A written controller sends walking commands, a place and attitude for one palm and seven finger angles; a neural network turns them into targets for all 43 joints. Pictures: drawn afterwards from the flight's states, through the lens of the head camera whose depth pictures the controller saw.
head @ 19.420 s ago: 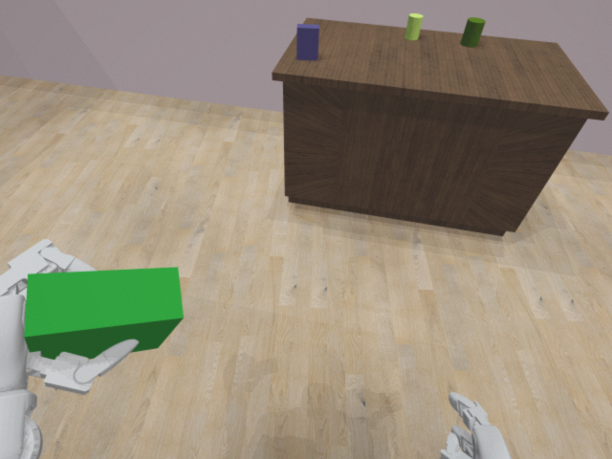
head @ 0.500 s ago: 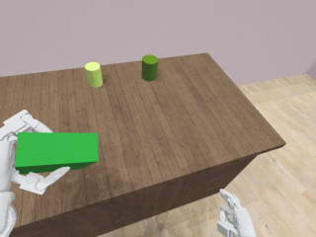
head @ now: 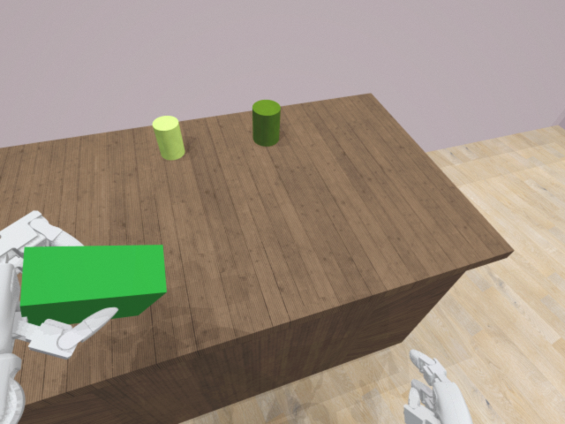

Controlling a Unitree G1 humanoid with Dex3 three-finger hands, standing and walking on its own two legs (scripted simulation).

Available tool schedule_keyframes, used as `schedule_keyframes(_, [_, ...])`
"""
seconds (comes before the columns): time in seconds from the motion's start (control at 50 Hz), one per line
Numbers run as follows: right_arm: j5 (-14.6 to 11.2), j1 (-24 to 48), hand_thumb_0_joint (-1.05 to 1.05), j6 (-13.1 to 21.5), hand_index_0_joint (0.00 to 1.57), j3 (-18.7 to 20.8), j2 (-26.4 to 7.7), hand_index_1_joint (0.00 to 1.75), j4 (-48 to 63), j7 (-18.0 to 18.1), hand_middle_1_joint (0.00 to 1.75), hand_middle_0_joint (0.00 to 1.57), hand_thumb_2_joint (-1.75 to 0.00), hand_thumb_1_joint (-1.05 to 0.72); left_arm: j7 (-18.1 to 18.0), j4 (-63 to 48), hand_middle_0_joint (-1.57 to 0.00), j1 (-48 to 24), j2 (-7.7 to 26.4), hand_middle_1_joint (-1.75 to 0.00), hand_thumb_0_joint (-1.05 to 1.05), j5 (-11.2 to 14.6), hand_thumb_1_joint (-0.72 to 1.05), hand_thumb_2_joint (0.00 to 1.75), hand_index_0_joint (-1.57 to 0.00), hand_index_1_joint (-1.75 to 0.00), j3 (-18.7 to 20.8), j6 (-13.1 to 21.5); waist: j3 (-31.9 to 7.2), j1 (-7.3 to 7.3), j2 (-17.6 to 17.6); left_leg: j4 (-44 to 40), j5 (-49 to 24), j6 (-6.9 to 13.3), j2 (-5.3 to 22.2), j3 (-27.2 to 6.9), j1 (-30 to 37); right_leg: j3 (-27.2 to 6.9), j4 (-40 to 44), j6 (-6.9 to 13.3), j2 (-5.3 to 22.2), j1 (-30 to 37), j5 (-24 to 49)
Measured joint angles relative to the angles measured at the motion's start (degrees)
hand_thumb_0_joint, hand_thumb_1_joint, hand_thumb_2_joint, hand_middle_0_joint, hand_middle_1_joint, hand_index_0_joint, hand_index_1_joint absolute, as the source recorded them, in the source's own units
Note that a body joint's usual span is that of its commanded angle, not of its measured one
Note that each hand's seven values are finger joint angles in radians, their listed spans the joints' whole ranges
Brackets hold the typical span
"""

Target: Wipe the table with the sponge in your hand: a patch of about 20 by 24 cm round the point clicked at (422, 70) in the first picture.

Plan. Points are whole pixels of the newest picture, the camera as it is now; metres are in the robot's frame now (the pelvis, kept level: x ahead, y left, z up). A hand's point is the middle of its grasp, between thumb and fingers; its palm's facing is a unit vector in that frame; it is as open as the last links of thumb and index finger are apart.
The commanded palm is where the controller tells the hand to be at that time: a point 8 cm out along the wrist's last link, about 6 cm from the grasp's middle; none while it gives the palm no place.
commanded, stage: look again from close up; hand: left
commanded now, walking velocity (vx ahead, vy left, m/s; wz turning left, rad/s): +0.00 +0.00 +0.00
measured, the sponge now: (112, 286) +0.23 +0.22 +0.12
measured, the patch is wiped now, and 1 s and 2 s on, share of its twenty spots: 0.00 0.00 0.00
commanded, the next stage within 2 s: shuffle to correct the standing spot in 0.18 s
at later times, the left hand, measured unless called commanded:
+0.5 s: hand (116, 267) +0.24 +0.21 +0.15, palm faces +0.33 -0.85 -0.40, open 9.4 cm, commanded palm +0.18 +0.24 +0.17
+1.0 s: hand (178, 256) +0.26 +0.14 +0.16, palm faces +0.30 -0.86 -0.41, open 9.4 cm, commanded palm +0.20 +0.19 +0.17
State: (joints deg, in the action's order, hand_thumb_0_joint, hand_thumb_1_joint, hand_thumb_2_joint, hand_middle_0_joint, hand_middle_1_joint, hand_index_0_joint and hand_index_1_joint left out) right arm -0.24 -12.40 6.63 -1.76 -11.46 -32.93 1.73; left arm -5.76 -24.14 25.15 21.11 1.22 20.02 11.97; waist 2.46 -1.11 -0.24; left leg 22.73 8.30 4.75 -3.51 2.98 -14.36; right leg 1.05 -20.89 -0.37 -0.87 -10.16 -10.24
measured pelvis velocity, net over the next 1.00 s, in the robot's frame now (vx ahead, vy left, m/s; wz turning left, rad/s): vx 0.03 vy -0.09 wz -0.02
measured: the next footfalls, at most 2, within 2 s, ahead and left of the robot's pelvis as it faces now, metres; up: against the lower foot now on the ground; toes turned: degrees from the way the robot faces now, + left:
right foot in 2.00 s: -0.05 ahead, -0.10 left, +0.00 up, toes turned -1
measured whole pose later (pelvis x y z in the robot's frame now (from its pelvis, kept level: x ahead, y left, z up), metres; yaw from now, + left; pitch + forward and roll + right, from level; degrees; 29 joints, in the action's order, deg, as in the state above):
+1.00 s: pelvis +0.03 -0.09 -0.01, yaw -1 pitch +1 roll +0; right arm -0.8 -11.1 3.8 -0.1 -12.2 -31.5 2.5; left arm -3.7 -28.6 26.4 23.2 5.2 21.2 7.5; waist 1.2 0.3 -0.2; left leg 30.1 14.5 -1.4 3.4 0.8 -16.2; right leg 2.6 -24.3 7.1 -7.9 -10.5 -14.7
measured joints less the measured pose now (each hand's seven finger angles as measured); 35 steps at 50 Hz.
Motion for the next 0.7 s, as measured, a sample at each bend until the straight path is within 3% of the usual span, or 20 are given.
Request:
schedule_keyframes(0.1, [0.0,-0.4,0.01,0.5,0.2,0.3,-0.7,0.3,-0.7,0.4,0.3,0.2,-0.9,-0.9,-0.2,-0.2,-0.8,-0.5,-1.2,-1.38,-0.01,-0.5,-0.44,1.04,-0.8,-1.39,-1.4,0.2,-0.3,-0.07,0.0,0.4,0.1,-0.3,0.6,-0.5,-0.3,0.4,0.1,0.7,-0.7,0.0,0.0])
schedule_keyframes(0.28, [0.1,0.3,0.01,0.9,0.2,0.6,-1.1,0.3,-0.5,0.6,0.3,0.2,-0.9,-0.9,0.0,-0.4,-0.8,-0.5,0.0,-1.38,-0.01,0.2,-0.44,1.04,-0.8,-1.39,-1.0,0.8,-0.8,0.61,0.6,1.1,0.7,-1.0,1.9,-0.8,-0.9,0.6,0.9,1.8,-1.9,0.0,0.1])
schedule_keyframes(0.7, [0.0,1.5,0.01,-0.8,0.2,0.1,0.6,0.3,1.0,0.3,0.3,0.2,-0.9,-0.9,1.3,-2.2,-0.8,-0.8,0.8,-1.38,-0.01,2.1,-0.44,1.05,-0.8,-1.39,-0.4,-2.5,-1.3,0.53,-1.3,2.1,3.1,-3.8,3.8,-1.1,-0.4,0.7,-0.8,4.6,-4.0,0.0,-2.6])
